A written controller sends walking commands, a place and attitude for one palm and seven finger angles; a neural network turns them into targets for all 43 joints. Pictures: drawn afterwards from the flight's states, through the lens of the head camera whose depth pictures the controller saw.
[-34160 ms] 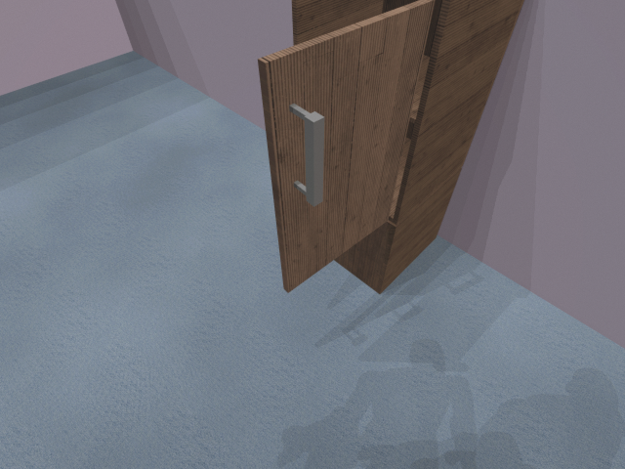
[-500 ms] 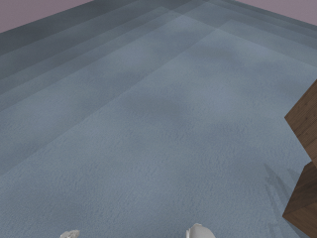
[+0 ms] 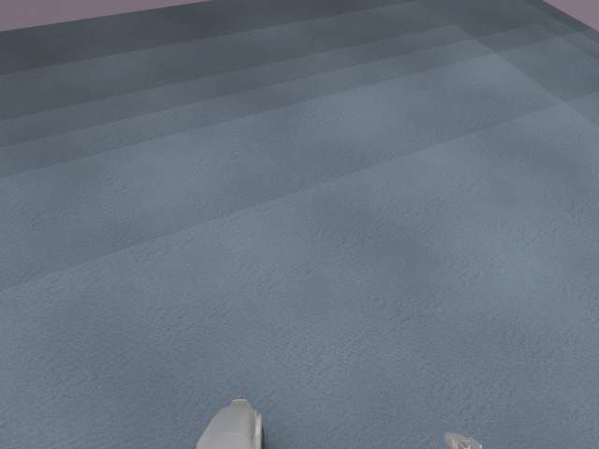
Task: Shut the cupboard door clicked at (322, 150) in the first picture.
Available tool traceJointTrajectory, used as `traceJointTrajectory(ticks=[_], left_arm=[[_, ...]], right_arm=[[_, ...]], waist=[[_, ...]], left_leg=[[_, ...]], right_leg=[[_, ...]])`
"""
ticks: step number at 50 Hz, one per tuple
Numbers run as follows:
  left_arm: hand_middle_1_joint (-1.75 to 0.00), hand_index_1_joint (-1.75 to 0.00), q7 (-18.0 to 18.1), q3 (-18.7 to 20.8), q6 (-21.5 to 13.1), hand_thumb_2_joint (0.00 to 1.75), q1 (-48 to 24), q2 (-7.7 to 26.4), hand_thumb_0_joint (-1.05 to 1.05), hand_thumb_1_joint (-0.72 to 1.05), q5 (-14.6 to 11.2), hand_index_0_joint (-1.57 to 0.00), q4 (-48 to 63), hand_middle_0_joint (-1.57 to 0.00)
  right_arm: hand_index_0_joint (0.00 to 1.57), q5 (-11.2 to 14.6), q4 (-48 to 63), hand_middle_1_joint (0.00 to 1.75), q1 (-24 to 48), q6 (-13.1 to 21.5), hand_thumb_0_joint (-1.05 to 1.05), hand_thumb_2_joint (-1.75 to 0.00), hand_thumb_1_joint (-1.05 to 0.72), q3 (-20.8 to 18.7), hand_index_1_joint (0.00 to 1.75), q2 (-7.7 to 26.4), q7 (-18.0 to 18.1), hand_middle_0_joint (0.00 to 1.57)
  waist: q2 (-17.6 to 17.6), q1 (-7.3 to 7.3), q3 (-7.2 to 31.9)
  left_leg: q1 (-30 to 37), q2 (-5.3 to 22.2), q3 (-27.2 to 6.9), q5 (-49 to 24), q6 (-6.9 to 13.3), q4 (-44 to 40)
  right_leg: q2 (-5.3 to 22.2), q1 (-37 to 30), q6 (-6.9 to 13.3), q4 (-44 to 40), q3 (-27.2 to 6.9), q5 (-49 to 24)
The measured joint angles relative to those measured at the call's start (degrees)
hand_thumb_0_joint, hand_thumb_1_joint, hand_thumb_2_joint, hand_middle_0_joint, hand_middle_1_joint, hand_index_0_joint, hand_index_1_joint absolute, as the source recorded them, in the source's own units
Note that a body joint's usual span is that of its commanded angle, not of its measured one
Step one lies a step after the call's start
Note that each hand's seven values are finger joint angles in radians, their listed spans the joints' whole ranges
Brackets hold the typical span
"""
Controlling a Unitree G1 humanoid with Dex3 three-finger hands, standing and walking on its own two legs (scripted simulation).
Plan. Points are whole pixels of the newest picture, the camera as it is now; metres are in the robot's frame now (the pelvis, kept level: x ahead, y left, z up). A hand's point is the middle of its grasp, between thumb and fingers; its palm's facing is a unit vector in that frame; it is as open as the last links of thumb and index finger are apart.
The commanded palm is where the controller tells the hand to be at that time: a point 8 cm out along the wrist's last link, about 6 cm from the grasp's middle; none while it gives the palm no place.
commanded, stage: walk to a spot facing it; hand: left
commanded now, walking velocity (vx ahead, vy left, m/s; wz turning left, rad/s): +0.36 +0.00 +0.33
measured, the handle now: out of the picture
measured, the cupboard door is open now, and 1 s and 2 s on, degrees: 48 48 48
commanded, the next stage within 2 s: turn to face it in 0.36 s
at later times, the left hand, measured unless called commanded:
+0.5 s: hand (180, 310) +0.33 +0.24 -0.15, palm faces +0.05 -0.98 -0.19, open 7.4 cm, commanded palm none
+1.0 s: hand (203, 276) +0.41 +0.22 -0.17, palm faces -0.08 -0.97 -0.22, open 7.3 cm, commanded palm none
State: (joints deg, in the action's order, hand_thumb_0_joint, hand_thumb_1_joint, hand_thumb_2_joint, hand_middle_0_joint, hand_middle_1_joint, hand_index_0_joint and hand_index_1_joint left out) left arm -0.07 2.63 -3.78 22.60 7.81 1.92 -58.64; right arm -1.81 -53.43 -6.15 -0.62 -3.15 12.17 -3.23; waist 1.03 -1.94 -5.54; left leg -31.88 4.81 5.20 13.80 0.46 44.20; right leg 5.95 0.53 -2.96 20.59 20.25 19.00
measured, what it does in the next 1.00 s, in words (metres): walks ahead: left foot, then right foot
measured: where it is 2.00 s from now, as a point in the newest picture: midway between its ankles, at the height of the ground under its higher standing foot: (283, 375)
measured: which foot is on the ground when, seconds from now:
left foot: up 0.00-0.06, down 0.08-0.62, up 0.64-1.00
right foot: down 0.00-0.08, up 0.10-0.60, down 0.62-1.00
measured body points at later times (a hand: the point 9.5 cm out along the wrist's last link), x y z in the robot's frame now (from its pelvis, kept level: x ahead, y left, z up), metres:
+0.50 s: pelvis +0.21 +0.05 +0.01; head +0.22 +0.06 +0.45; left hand +0.32 +0.29 -0.13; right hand +0.17 -0.19 -0.14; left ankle +0.13 +0.11 -0.74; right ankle +0.35 -0.10 -0.69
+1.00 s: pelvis +0.34 +0.03 +0.00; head +0.38 +0.03 +0.45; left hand +0.41 +0.27 -0.15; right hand +0.43 -0.22 -0.14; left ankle +0.39 +0.17 -0.71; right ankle +0.37 -0.07 -0.74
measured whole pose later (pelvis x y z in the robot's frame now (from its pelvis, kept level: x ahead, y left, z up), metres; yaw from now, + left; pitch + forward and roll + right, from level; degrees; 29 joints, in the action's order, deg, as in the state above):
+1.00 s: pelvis +0.34 +0.03 +0.00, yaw -10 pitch +1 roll +0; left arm 0.0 4.3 1.8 13.9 10.7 1.5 -54.9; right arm -0.9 -52.2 -5.1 -1.2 -2.6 10.7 1.0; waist 0.5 -2.2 -3.5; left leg -24.6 2.3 -0.8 21.5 -3.9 44.5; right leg -4.0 19.0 2.4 27.1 -4.2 9.1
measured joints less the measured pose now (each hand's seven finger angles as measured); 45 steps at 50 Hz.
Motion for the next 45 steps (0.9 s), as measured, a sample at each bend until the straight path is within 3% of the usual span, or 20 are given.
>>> traceJointTrajectory(ticks=[2,4,5,7,10,15,20,26,30,32,35,37,41,45], left_arm=[[-0.3,-0.3,-0.1,0.2,0.3,0.9,1.2,0.5,0.01,0.9,-0.1,-0.2,-0.8,-0.2],[-0.3,-0.3,-0.4,0.4,0.9,0.9,2.8,0.7,0.01,0.9,-0.4,-0.2,-1.6,-0.2],[-0.3,-0.3,-0.7,0.4,1.7,0.9,2.6,1.0,0.01,0.9,-0.6,-0.2,-2.1,-0.2],[-0.3,-0.3,-0.7,0.5,3.4,0.9,0.8,2.1,0.01,0.9,-0.7,-0.2,-2.2,-0.2],[-0.3,-0.3,-0.4,1.1,3.7,0.9,-2.8,3.6,0.01,0.91,-0.3,-0.2,-1.0,-0.2],[-0.3,-0.3,-0.5,1.5,3.4,0.9,-8.6,4.6,0.01,0.91,-0.1,-0.2,2.4,-0.2],[-0.3,-0.3,-0.8,1.4,4.1,0.9,-12.9,4.6,0.01,0.91,-0.3,-0.2,4.2,-0.2],[-0.3,-0.3,-0.9,0.6,4.6,0.9,-15.9,3.6,0.01,0.91,-0.7,-0.2,4.6,-0.2],[-0.3,-0.3,-0.9,-0.2,4.4,0.9,-16.0,2.3,0.01,0.91,-0.8,-0.2,4.8,-0.2],[-0.3,-0.3,-0.9,-0.2,3.2,0.9,-15.2,2.0,0.01,0.91,-0.5,-0.2,5.0,-0.2],[-0.3,-0.3,-0.1,-0.4,2.3,0.9,-14.1,1.2,0.01,0.91,-1.1,-0.2,4.6,-0.2],[-0.3,-0.3,0.5,-0.3,3.0,0.9,-13.0,0.9,0.0,0.91,-1.4,-0.2,4.2,-0.2],[-0.3,-0.3,1.3,0.8,4.1,0.9,-11.3,1.8,0.0,0.93,-1.1,-0.21,3.4,-0.2],[-0.3,-0.3,0.7,1.2,4.8,0.9,-9.9,2.3,0.0,0.92,-0.7,-0.21,3.0,-0.2]], right_arm=[[0.19,-0.1,0.9,0.3,1.3,0.7,0.0,-0.9,-0.91,0.4,0.3,-0.4,0.0,0.19],[0.19,-0.3,2.2,0.3,1.8,2.0,0.0,-0.9,-0.91,0.9,0.3,-0.1,0.0,0.19],[0.19,-0.4,2.7,0.3,1.9,2.8,0.0,-0.9,-0.91,0.9,0.3,-0.2,0.4,0.19],[0.2,-0.1,2.8,0.3,1.7,3.6,0.0,-0.9,-0.91,1.2,0.3,-0.7,1.5,0.2],[0.2,0.0,1.7,0.3,-0.9,3.8,0.0,-0.89,-0.91,1.9,0.3,-1.8,2.8,0.2],[0.2,0.5,-1.9,0.3,-6.7,4.4,-0.02,-0.89,-0.94,1.2,0.3,-1.9,4.4,0.2],[0.2,0.5,-5.8,0.3,-12.7,3.9,-0.01,-0.89,-0.94,1.1,0.3,-1.6,4.3,0.2],[0.2,0.2,-9.1,0.3,-18.0,3.7,0.0,-0.9,-0.92,1.7,0.3,-2.7,4.6,0.2],[0.2,-0.1,-10.7,0.3,-19.6,3.2,0.0,-0.9,-0.91,2.1,0.3,-3.3,4.9,0.2],[0.2,0.4,-11.5,0.3,-19.9,2.5,0.0,-0.89,-0.91,2.0,0.3,-3.7,4.8,0.2],[0.2,1.3,-10.7,0.3,-15.9,0.9,0.0,-0.89,-0.91,1.5,0.3,-3.6,4.9,0.2],[0.2,1.3,-9.0,0.3,-12.8,0.3,0.0,-0.89,-0.91,1.3,0.3,-3.4,4.9,0.2],[0.2,0.7,-4.8,0.3,-7.0,-0.5,0.0,-0.89,-0.91,1.0,0.3,-3.0,4.5,0.2],[0.2,0.4,-1.5,0.3,-2.4,-0.8,0.0,-0.9,-0.91,0.6,0.3,-2.2,4.2,0.2]], waist=[[0.8,-0.7,-0.5],[0.7,-0.62,-0.3],[0.6,-0.21,-0.4],[0.7,-0.13,-1.0],[0.7,0.08,-0.2],[0.3,1.4,1.6],[0.5,2.62,3.3],[0.5,4.15,2.7],[-1.0,4.87,1.2],[-1.5,4.39,0.7],[-2.0,3.94,-1.4],[-1.9,3.77,-1.9],[-1.8,3.21,-0.9],[-1.6,1.82,0.5]], left_leg=[[2.6,-1.1,1.2,1.3,1.3,-4.7],[6.0,-2.3,1.9,-2.1,3.1,-9.0],[5.5,-2.8,1.9,-2.8,4.1,-6.7],[7.0,-3.7,2.1,0.2,4.9,-4.5],[11.7,-4.7,2.0,1.1,4.3,-8.8],[20.5,-6.6,1.3,-0.6,5.1,-19.0],[28.1,-7.7,0.9,-0.4,4.7,-25.9],[34.1,-7.9,1.7,3.4,3.4,-27.8],[35.7,-6.2,3.0,9.4,1.7,-23.0],[32.6,-4.4,3.9,13.5,0.8,-12.5],[20.3,-4.2,-0.2,17.4,-1.1,15.1],[13.3,-3.7,-1.9,15.2,-2.0,23.1],[4.2,-1.4,-4.0,9.5,-3.5,20.7],[2.2,-0.7,-5.7,6.6,-4.1,12.9]], right_leg=[[1.5,-1.2,-1.5,2.7,0.8,2.9],[4.1,0.7,-1.7,11.9,0.3,7.1],[4.9,3.9,-1.1,21.0,-2.7,9.2],[3.6,11.7,0.4,38.7,-10.7,10.1],[2.3,21.6,1.1,49.2,-14.9,4.7],[2.0,30.2,0.8,42.3,-17.7,-4.2],[1.4,33.2,0.7,33.6,-18.7,-12.1],[-0.6,31.1,2.5,23.7,-17.7,-14.7],[-3.7,25.6,4.9,16.3,-16.1,-12.3],[-5.3,21.9,6.1,13.2,-15.7,-10.3],[-7.1,21.1,7.0,14.3,-16.3,-7.2],[-8.0,19.6,7.2,11.6,-17.0,-8.6],[-9.1,18.0,7.2,6.5,-18.4,-10.7],[-9.7,17.9,6.7,5.2,-20.7,-11.0]])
